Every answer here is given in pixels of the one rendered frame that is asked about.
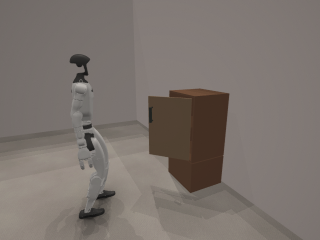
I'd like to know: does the robot right shin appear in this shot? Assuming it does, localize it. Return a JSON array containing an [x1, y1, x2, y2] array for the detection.
[[85, 175, 105, 213]]

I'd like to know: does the handle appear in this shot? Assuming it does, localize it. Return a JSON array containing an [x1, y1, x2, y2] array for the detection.
[[149, 107, 153, 123]]

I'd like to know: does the robot right forearm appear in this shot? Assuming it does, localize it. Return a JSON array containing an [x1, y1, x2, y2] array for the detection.
[[72, 112, 87, 149]]

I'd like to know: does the robot right foot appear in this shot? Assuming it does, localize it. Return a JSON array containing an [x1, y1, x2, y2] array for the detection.
[[79, 208, 105, 219]]

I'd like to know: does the cupboard door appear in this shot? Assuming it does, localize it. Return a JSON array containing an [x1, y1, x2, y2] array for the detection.
[[148, 96, 192, 161]]

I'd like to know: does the robot right hand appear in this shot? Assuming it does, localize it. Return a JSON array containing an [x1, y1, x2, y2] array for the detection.
[[77, 147, 93, 170]]

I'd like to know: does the right robot upper arm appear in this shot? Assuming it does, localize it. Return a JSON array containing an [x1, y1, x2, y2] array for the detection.
[[70, 83, 88, 119]]

